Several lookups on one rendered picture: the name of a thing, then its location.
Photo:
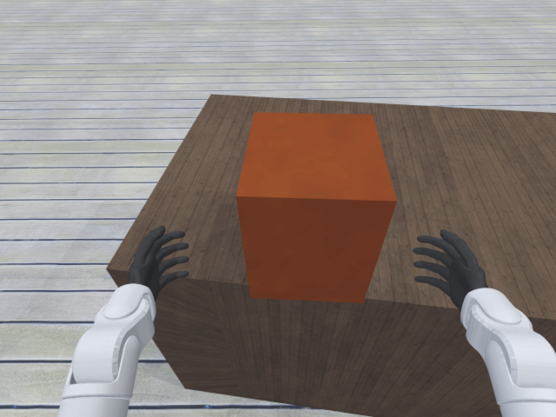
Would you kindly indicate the carton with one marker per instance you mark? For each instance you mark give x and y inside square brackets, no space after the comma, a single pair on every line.
[315,200]

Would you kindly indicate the right robot forearm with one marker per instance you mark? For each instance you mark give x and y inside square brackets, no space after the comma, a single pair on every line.
[521,363]

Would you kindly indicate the left robot forearm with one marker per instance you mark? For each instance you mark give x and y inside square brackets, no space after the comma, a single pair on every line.
[102,373]

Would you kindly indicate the robot left hand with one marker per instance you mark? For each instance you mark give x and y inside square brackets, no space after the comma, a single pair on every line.
[148,266]

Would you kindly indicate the robot right hand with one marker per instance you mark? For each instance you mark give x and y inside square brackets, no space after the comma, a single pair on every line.
[462,270]

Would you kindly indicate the pedestal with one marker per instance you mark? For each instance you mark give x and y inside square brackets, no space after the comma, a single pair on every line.
[486,175]

